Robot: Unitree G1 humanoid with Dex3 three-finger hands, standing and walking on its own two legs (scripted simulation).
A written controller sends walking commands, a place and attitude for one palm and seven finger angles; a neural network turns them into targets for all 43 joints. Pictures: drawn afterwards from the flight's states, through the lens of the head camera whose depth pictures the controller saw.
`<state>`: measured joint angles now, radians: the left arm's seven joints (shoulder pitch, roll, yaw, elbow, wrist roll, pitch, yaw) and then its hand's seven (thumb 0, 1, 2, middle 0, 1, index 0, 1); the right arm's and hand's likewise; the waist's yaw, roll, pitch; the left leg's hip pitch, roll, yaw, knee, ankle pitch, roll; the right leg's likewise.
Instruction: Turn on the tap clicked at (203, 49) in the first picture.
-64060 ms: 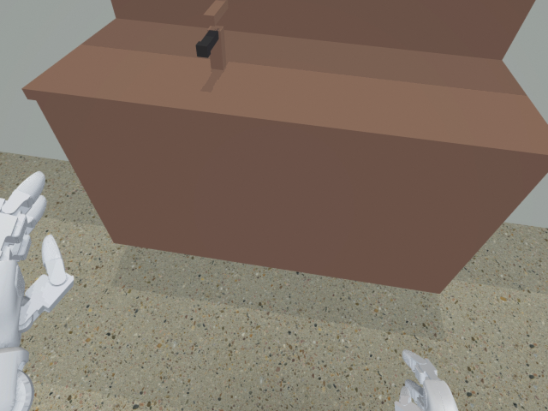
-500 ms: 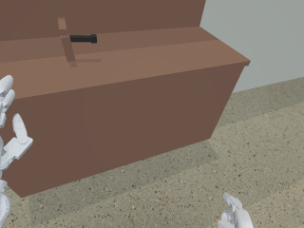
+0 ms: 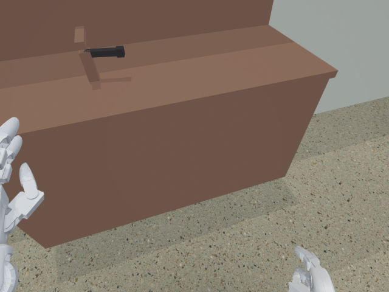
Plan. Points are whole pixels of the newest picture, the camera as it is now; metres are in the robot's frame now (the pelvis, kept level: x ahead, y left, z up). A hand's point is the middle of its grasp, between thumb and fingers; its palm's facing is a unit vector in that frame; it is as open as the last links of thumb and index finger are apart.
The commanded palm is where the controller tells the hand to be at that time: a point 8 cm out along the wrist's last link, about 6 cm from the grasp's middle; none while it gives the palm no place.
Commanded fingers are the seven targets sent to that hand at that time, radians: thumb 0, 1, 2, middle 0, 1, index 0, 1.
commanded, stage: stop stepping back and stand still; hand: left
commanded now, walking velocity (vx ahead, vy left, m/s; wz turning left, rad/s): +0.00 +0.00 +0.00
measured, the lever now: (120, 51) +0.81 +0.30 +0.12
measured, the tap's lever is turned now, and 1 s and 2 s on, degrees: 78 78 78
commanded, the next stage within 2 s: stand and check the lever's angle in 0.48 s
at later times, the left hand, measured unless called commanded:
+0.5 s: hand (45, 182) +0.24 +0.26 +0.16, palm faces +0.38 -0.86 -0.35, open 7.4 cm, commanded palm +0.19 +0.30 +0.18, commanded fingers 0.00 0.90 0.90 -0.20 -0.30 -0.20 -0.30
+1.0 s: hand (38, 180) +0.25 +0.28 +0.16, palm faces +0.37 -0.86 -0.34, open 7.4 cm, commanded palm +0.20 +0.31 +0.18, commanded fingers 0.00 0.90 0.90 -0.20 -0.30 -0.20 -0.30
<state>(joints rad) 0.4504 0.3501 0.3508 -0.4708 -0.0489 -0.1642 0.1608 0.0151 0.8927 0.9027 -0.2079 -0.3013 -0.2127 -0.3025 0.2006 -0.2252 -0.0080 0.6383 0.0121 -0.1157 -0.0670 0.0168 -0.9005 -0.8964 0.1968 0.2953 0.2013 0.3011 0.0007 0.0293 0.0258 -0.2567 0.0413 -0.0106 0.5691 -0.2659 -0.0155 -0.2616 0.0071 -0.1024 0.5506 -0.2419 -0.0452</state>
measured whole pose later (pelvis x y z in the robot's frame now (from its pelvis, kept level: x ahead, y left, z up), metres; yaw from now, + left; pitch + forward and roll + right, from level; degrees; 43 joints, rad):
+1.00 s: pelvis +0.03 +0.04 +0.01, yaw -2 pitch -1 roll -1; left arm 0.47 0.34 0.30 -0.47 -0.06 -0.13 0.16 0.02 0.89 0.90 -0.21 -0.30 -0.21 -0.30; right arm 0.17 -0.20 0.01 0.62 0.00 -0.08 -0.07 0.02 -0.90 -0.90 0.20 0.30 0.20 0.30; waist 0.02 0.00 0.03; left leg -0.18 0.01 0.03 0.44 -0.24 0.02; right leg -0.18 -0.01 -0.05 0.38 -0.18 0.01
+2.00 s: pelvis +0.04 +0.04 +0.01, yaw -1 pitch -1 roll -1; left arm 0.48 0.34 0.30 -0.47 -0.06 -0.12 0.15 0.02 0.89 0.90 -0.21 -0.30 -0.21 -0.30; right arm 0.17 -0.21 0.01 0.61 0.00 -0.07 -0.07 0.02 -0.90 -0.90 0.20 0.30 0.20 0.30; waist 0.02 0.02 0.02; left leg -0.18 0.01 0.02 0.44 -0.25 0.01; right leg -0.17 -0.01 -0.06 0.38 -0.19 0.01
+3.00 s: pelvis +0.03 +0.04 +0.01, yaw -1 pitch -1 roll -1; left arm 0.47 0.33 0.30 -0.45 -0.06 -0.13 0.15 0.02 0.89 0.90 -0.21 -0.30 -0.21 -0.30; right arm 0.17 -0.21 0.01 0.61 0.00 -0.07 -0.07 0.02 -0.90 -0.90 0.20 0.30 0.20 0.30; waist 0.02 0.02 0.02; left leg -0.18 0.01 0.02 0.44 -0.24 0.02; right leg -0.17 -0.01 -0.06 0.36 -0.17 0.01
